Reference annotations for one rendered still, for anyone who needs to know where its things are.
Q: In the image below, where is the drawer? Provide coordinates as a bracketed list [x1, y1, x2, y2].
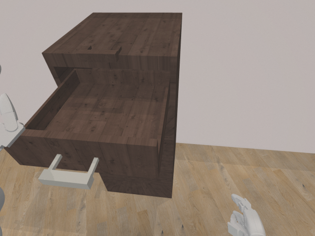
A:
[4, 68, 170, 178]

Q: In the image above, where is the handle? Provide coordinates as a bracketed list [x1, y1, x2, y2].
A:
[76, 50, 119, 63]
[38, 154, 99, 190]

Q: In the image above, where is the right robot hand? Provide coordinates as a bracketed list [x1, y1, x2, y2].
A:
[227, 194, 266, 236]

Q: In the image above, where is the cabinet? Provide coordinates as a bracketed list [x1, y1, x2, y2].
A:
[42, 13, 182, 198]

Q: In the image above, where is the left robot hand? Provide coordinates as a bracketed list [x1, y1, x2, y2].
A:
[0, 65, 25, 151]

